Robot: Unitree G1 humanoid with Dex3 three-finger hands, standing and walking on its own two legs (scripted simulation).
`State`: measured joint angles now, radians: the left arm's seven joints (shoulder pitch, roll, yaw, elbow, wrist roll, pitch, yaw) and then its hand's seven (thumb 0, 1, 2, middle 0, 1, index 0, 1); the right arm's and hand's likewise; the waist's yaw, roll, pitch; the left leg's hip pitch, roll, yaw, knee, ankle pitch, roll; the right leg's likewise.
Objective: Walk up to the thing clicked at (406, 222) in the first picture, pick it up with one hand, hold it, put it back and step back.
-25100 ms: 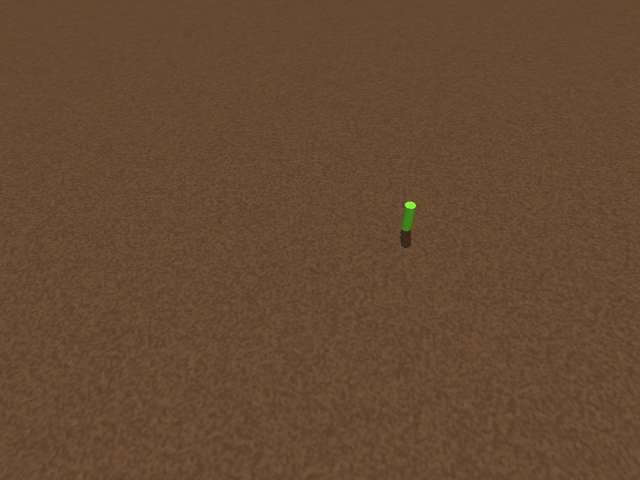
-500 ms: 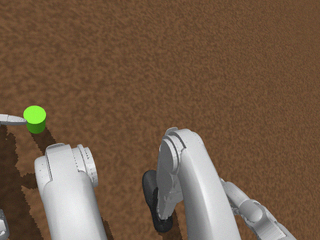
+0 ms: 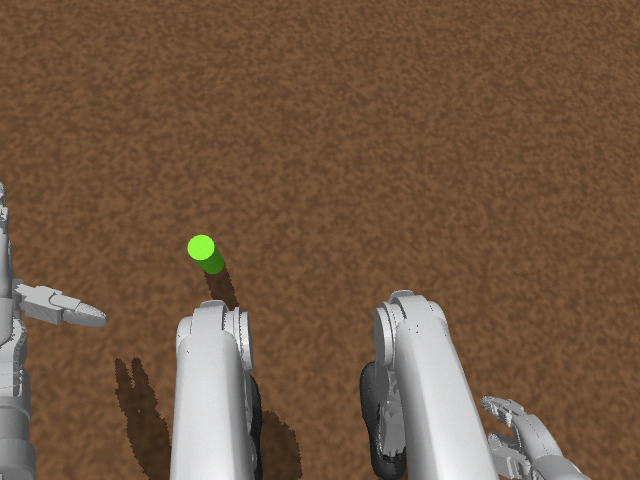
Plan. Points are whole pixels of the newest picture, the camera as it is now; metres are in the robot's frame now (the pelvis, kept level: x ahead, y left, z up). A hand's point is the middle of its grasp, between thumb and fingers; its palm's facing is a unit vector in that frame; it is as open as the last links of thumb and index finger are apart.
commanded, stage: home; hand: left
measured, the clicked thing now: (207, 256) +0.44 +0.21 -0.33
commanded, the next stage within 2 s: none
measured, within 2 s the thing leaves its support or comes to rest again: neither
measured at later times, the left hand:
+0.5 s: hand out of the picture +0.28 +0.25 +0.13, palm faces +0.22 -0.90 -0.37, open 17.5 cm
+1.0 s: hand out of the picture +0.24 +0.21 +0.27, palm faces +0.22 -0.93 -0.29, open 17.7 cm
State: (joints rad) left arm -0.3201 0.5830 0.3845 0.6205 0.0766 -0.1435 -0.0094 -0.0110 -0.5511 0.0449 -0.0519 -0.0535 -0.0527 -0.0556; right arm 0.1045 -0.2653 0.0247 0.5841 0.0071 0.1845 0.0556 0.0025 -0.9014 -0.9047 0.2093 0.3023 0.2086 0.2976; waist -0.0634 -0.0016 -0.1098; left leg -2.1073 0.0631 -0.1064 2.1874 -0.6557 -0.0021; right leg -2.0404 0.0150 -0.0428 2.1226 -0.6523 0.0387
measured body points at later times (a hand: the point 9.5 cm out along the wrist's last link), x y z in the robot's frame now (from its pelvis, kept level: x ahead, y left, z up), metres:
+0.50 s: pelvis +0.06 +0.00 +0.23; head +0.17 +0.03 +0.66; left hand +0.27 +0.30 +0.15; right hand +0.26 -0.24 +0.14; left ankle +0.09 +0.13 -0.36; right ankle +0.10 -0.13 -0.36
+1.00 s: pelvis +0.10 +0.01 +0.32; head +0.12 +0.02 +0.77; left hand +0.23 +0.26 +0.29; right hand +0.29 -0.20 +0.25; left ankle +0.09 +0.13 -0.36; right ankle +0.10 -0.13 -0.36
